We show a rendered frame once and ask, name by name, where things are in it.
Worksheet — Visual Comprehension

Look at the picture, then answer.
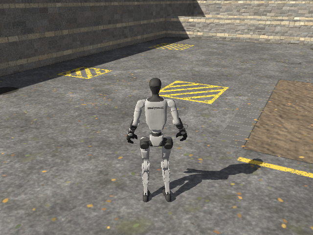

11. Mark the robot right upper arm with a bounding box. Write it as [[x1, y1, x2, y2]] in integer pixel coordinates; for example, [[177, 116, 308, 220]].
[[166, 99, 180, 125]]

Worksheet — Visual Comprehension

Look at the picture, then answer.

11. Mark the robot left hand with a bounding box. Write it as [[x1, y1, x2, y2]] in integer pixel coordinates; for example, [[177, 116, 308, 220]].
[[126, 134, 137, 144]]

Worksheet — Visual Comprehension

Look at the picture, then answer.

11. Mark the robot left forearm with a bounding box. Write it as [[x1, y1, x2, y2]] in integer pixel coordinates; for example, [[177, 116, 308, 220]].
[[128, 119, 137, 136]]

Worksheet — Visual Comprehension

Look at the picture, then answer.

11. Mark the robot left upper arm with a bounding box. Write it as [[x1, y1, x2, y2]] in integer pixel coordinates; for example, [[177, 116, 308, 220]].
[[132, 99, 145, 127]]

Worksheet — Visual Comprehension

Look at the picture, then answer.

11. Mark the robot right forearm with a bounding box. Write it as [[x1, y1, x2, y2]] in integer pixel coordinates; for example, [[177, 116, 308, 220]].
[[176, 118, 186, 134]]

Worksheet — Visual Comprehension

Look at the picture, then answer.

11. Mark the left robot foot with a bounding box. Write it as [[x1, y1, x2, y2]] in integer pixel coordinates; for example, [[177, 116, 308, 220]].
[[143, 190, 150, 202]]

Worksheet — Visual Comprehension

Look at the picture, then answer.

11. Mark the left robot thigh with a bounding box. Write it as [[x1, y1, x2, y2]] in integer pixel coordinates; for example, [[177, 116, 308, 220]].
[[140, 137, 150, 171]]

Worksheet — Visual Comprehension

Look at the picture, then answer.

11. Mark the robot right hand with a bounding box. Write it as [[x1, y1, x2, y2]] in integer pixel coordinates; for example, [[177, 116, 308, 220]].
[[176, 132, 187, 141]]

